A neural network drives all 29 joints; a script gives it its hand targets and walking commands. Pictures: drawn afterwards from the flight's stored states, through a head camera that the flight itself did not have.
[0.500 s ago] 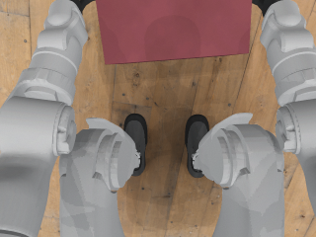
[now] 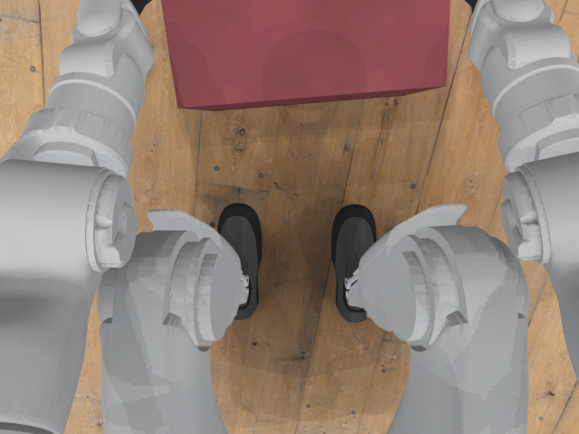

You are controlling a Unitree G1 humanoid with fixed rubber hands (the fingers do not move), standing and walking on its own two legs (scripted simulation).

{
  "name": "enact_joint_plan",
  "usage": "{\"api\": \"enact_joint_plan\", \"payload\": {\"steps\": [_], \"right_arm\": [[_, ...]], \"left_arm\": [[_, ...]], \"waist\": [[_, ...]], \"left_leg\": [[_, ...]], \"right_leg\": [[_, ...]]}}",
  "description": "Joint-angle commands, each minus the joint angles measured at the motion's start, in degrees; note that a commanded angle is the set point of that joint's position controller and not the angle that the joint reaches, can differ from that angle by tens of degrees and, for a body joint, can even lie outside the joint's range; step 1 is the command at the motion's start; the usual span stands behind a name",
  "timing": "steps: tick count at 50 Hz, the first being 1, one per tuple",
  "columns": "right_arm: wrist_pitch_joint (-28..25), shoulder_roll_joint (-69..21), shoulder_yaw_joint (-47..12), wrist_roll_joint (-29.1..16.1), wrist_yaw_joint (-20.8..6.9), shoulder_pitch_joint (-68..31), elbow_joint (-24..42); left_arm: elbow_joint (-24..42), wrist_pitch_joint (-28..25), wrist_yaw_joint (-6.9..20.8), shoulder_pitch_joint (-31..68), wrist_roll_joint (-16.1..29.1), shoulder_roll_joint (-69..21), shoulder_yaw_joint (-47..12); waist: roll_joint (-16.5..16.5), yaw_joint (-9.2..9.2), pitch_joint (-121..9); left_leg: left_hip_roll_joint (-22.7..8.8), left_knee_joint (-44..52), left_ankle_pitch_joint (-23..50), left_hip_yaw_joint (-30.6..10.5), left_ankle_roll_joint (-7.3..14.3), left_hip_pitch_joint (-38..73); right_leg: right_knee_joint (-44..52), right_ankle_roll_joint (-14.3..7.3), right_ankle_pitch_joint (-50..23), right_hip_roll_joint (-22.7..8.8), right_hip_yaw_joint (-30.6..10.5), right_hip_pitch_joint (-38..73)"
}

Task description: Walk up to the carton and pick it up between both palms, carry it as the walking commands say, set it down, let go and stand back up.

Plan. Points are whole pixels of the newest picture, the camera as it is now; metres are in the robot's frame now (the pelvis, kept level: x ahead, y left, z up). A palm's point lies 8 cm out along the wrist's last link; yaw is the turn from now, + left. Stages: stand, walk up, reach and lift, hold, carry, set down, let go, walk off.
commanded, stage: reach and lift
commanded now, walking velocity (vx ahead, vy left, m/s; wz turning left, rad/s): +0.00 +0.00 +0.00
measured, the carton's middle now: (304, 32) +0.51 -0.01 -0.26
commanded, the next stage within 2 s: none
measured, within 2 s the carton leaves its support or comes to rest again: leaves its support in 0.42 s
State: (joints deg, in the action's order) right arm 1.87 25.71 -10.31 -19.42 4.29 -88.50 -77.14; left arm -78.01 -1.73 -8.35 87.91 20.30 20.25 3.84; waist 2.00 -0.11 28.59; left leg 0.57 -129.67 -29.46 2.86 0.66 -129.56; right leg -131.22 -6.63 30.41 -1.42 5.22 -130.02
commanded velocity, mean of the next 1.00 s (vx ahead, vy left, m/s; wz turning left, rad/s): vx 0.00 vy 0.00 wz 0.00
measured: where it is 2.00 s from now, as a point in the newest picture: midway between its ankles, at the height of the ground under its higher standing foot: (295, 280)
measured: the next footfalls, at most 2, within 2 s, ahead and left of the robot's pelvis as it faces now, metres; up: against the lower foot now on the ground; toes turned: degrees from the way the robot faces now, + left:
none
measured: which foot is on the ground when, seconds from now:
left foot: down 0.00-1.00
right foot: down 0.00-1.00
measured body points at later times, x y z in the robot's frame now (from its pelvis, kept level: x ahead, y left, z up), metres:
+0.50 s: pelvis +0.00 +0.01 +0.01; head +0.36 -0.03 +0.27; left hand +0.53 +0.19 -0.16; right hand +0.54 -0.18 -0.17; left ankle +0.14 +0.12 -0.30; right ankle +0.13 -0.09 -0.30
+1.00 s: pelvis -0.01 +0.01 +0.04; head +0.34 -0.03 +0.30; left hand +0.54 +0.18 -0.11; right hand +0.55 -0.19 -0.12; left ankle +0.14 +0.12 -0.30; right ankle +0.13 -0.09 -0.30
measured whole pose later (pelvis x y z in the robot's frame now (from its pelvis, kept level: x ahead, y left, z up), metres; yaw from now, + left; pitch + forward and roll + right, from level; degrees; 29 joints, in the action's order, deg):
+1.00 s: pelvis -0.01 +0.01 +0.04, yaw -2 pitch +26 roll +4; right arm 9.7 25.0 -4.9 -14.4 10.1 -85.5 -64.2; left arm -54.6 8.1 -14.1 77.7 15.3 16.0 12.7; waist 0.8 -1.9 30.0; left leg 1.9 -123.9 -30.7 3.0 -0.7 -119.0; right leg -125.5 -4.4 29.5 2.5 2.1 -121.4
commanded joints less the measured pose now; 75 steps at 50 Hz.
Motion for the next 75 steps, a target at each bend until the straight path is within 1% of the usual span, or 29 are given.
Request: {"api": "enact_joint_plan", "payload": {"steps": [1, 3, 5, 6, 9, 15, 16, 19, 24, 28, 29, 30, 34, 35, 40, 45, 47, 51, 53, 54, 57, 59, 60, 63, 66, 68, 69, 71, 75], "right_arm": [[-1.58, -39.63, -5.44, -1.11, -11.41, -26.05, 19.82], [-1.45, -38.99, -6.19, -1.27, -11.72, -28.27, 19.73], [-1.29, -39.93, -5.09, -0.43, -11.89, -24.63, 19.21], [-1.24, -43.99, -6.26, -1.68, -11.94, -26.75, 20.70], [-1.98, -39.35, -6.41, -0.61, -10.66, -27.74, 27.08], [-0.84, -44.26, -9.09, -3.47, -10.52, -29.35, 31.28], [-0.75, -41.22, -7.84, -2.91, -9.80, -29.74, 30.71], [-1.03, -41.28, -9.56, -3.55, -8.48, -34.12, 37.59], [0.69, -40.67, -6.48, -1.04, -7.98, -30.44, 32.75], [0.99, -43.31, -6.07, 0.78, -8.67, -28.37, 27.42], [1.59, -44.62, -7.07, 0.17, -9.22, -29.70, 34.04], [1.53, -47.10, -7.62, -1.23, -9.53, -32.51, 35.96], [3.08, -49.55, -4.29, -0.07, -12.29, -30.79, 26.64], [3.15, -50.58, -5.39, 0.20, -12.54, -31.20, 30.42], [3.92, -54.54, -4.95, 2.03, -12.68, -29.37, 32.66], [4.14, -55.16, -7.05, -0.57, -12.00, -34.03, 39.82], [4.78, -52.64, -4.83, 2.53, -11.87, -31.76, 35.92], [6.35, -55.35, -7.19, 0.15, -11.41, -31.52, 43.52], [7.80, -55.68, -6.88, 2.06, -11.28, -29.93, 47.01], [8.25, -56.67, -7.91, 1.82, -10.90, -32.89, 49.22], [10.24, -58.03, -5.32, 5.67, -12.05, -28.59, 40.45], [10.30, -60.33, -6.89, 4.56, -12.94, -29.35, 40.81], [10.08, -60.66, -6.34, 5.50, -13.35, -26.93, 42.01], [9.51, -62.21, -9.84, 1.34, -13.47, -31.64, 52.40], [11.56, -63.01, -6.90, 4.86, -14.88, -25.76, 41.37], [11.07, -63.22, -10.96, 1.90, -14.91, -32.98, 54.71], [10.71, -58.75, -8.69, 2.95, -14.36, -31.39, 51.15], [11.97, -64.18, -9.38, 2.14, -14.78, -32.03, 50.51], [14.73, -66.12, -4.25, 5.64, -15.36, -27.34, 40.48]], "left_arm": [[8.13, 2.95, 12.41, 14.07, -1.90, -45.02, -7.20], [11.26, 3.57, 12.87, 15.92, -2.43, -48.23, -6.92], [13.62, 3.13, 13.04, 15.78, -0.55, -50.84, -8.84], [16.10, 2.84, 12.79, 16.96, -1.43, -49.15, -9.06], [18.29, 2.80, 12.13, 17.48, 0.75, -51.15, -10.13], [25.41, 2.60, 10.50, 20.09, 1.06, -48.14, -9.38], [29.51, 2.56, 10.19, 24.78, 3.34, -48.97, -11.62], [35.03, 2.64, 9.66, 26.39, 4.32, -48.82, -13.89], [39.44, 4.14, 10.15, 31.99, 5.88, -49.36, -16.76], [33.64, 4.67, 9.83, 27.69, 3.31, -50.82, -15.87], [44.10, 4.58, 9.95, 34.76, 4.98, -49.94, -16.75], [43.59, 4.67, 9.20, 33.86, 3.53, -49.01, -16.10], [35.17, 6.63, 10.06, 29.22, -0.68, -53.21, -12.95], [33.11, 7.65, 10.47, 25.43, -1.72, -52.79, -11.38], [40.71, 7.51, 11.77, 29.58, -3.30, -55.70, -8.92], [45.46, 8.22, 11.18, 29.75, -2.38, -55.88, -11.21], [39.15, 9.51, 12.17, 26.89, -1.70, -58.24, -10.86], [52.06, 10.72, 12.27, 33.99, -0.84, -54.73, -16.98], [49.75, 13.07, 13.23, 28.95, -0.73, -60.61, -16.95], [51.18, 13.27, 13.57, 31.43, -1.03, -57.93, -16.72], [48.51, 14.07, 14.46, 30.79, -2.30, -58.71, -15.75], [43.89, 14.90, 14.74, 26.37, -4.38, -61.87, -15.02], [43.58, 14.91, 14.55, 24.16, -5.08, -64.30, -13.71], [47.44, 15.33, 14.63, 23.69, -4.57, -66.15, -16.38], [44.85, 16.23, 15.06, 23.64, -7.48, -64.31, -15.24], [51.45, 16.37, 14.58, 25.17, -6.15, -65.73, -17.27], [49.60, 16.95, 14.27, 26.48, -5.75, -64.63, -18.05], [51.73, 17.38, 15.02, 26.70, -5.70, -64.84, -17.46], [54.27, 18.13, 15.19, 30.79, -7.59, -63.73, -16.61]], "waist": [[-3.47, -1.94, -61.54], [-1.88, -3.07, -61.16], [-1.94, 0.28, -65.72], [-2.93, -2.55, -69.84], [-2.60, 1.23, -75.78], [-6.27, -3.92, -84.50], [-5.94, 0.90, -87.29], [-6.34, -2.28, -98.51], [-3.34, 2.76, -94.33], [-3.31, 1.93, -90.84], [-3.69, 2.76, -100.45], [-4.50, -1.19, -103.25], [-3.08, -1.64, -86.13], [-4.02, -4.72, -91.21], [-7.50, -3.19, -95.59], [-6.73, -6.04, -108.32], [-5.98, -3.04, -105.01], [-2.91, -3.75, -119.24], [-4.88, 0.08, -122.56], [-5.49, -3.12, -120.80], [-6.40, -0.78, -109.34], [-6.53, -3.44, -109.75], [-7.52, -0.84, -111.16], [-5.96, -4.10, -122.58], [-5.32, -3.89, -113.21], [-6.34, -5.44, -129.62], [-2.71, -2.49, -121.72], [-2.97, -4.79, -126.66], [-3.30, -1.57, -118.79]], "left_leg": [[3.41, 5.99, 10.11, -2.33, 1.26, 22.71], [3.51, 6.61, 9.80, -1.56, 1.16, 21.66], [3.95, 6.34, 12.37, -3.18, 1.15, 25.22], [4.07, 6.30, 14.75, -2.09, 0.91, 28.35], [4.06, 5.31, 16.77, -2.47, 0.84, 28.41], [4.78, 7.61, 16.59, -2.24, 1.54, 32.34], [4.37, 6.95, 15.22, -2.31, 0.92, 34.14], [5.19, 7.98, 19.38, -1.66, 0.27, 38.30], [5.19, 8.99, 13.98, -1.49, -0.28, 36.62], [5.28, 10.80, 12.91, -1.47, -0.50, 37.46], [5.36, 9.75, 15.88, -0.63, -0.80, 41.13], [5.30, 10.10, 17.29, -1.37, 0.04, 45.71], [5.53, 13.60, 10.28, -2.55, 0.62, 38.18], [5.50, 13.12, 11.14, -0.67, 0.22, 39.69], [6.01, 12.65, 13.70, -0.62, 1.26, 33.99], [5.95, 13.24, 17.53, -0.37, 0.84, 42.26], [5.79, 13.28, 11.21, -0.22, 0.62, 38.04], [5.41, 14.01, 16.06, 0.91, -0.23, 42.50], [6.45, 14.59, 15.45, -0.06, 0.49, 42.81], [6.48, 15.61, 14.91, 1.09, 0.56, 41.48], [6.07, 17.62, 9.31, 0.80, 0.53, 36.03], [5.94, 18.28, 8.21, -0.25, 1.13, 36.05], [6.09, 18.81, 9.41, -0.22, 1.02, 38.82], [6.79, 19.27, 16.34, -0.20, 1.33, 44.91], [6.56, 20.93, 9.77, 0.14, 0.89, 40.25], [7.07, 20.91, 17.20, -0.65, 1.61, 51.60], [6.52, 20.76, 13.33, -1.02, 0.42, 47.37], [6.97, 21.18, 13.00, 0.39, 1.19, 47.29], [6.61, 25.13, 6.07, -1.35, 1.19, 45.16]], "right_leg": [[12.34, 4.35, -11.14, 3.77, -10.42, 30.25], [12.83, 3.39, -11.20, 3.61, -11.89, 31.63], [10.37, 3.47, -13.62, 4.29, -10.22, 31.87], [10.86, 3.72, -16.12, 4.07, -10.01, 34.59], [11.21, 3.57, -19.89, 4.63, -9.96, 37.22], [11.34, 3.94, -21.48, 4.52, -9.80, 43.85], [12.07, 3.85, -19.33, 5.11, -9.36, 43.30], [11.14, 3.86, -24.59, 5.03, -9.44, 54.16], [13.08, 2.94, -19.21, 5.20, -9.58, 50.03], [13.91, 3.63, -15.90, 5.29, -7.69, 44.99], [14.84, 3.09, -19.21, 5.45, -8.55, 50.86], [13.30, 3.52, -18.80, 5.60, -8.00, 48.71], [14.14, 3.49, -10.29, 5.49, -6.65, 38.53], [15.57, 3.47, -10.53, 5.62, -7.58, 41.43], [16.77, 4.17, -16.47, 6.78, -8.82, 47.33], [16.50, 4.87, -18.49, 6.65, -7.48, 50.85], [16.98, 3.47, -12.72, 6.86, -8.54, 50.64], [15.64, 3.99, -22.07, 6.35, -8.75, 61.09], [17.91, 3.56, -22.54, 7.25, -9.37, 66.22], [18.55, 3.69, -22.96, 6.70, -10.15, 66.47], [20.52, 3.22, -16.04, 6.11, -9.69, 59.04], [19.97, 3.69, -13.18, 6.15, -9.21, 55.99], [22.07, 3.44, -12.36, 6.41, -8.79, 54.78], [21.53, 4.19, -19.80, 6.69, -8.50, 60.69], [23.12, 3.33, -11.62, 6.41, -8.27, 52.18], [23.14, 3.70, -16.81, 7.35, -8.03, 58.82], [23.36, 2.75, -13.99, 6.93, -8.18, 53.57], [24.55, 3.10, -13.72, 6.77, -9.07, 58.29], [25.89, 3.18, -8.21, 7.11, -6.89, 53.06]]}}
